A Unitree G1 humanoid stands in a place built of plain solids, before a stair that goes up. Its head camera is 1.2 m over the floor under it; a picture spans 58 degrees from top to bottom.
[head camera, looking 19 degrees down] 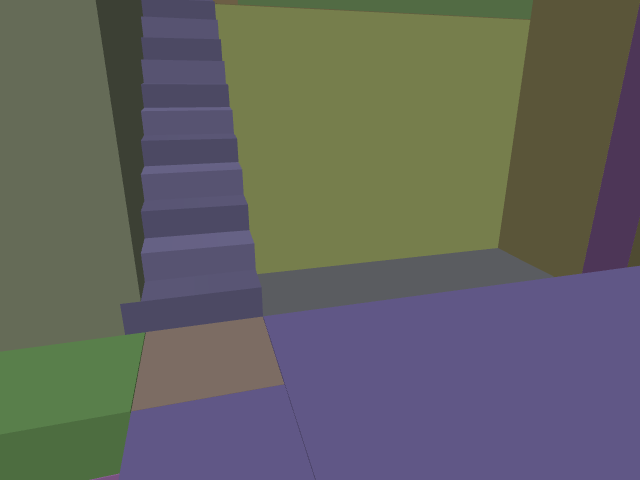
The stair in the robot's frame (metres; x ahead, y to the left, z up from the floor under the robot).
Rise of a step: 0.18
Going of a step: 0.23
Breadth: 0.72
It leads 16 degrees to the left of straight ahead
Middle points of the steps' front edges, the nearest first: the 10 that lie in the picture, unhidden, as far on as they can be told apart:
2.07 0.67 0.18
2.29 0.73 0.36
2.51 0.79 0.54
2.73 0.86 0.71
2.95 0.92 0.89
3.18 0.98 1.07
3.40 1.04 1.25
3.62 1.11 1.43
3.84 1.17 1.60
4.06 1.23 1.78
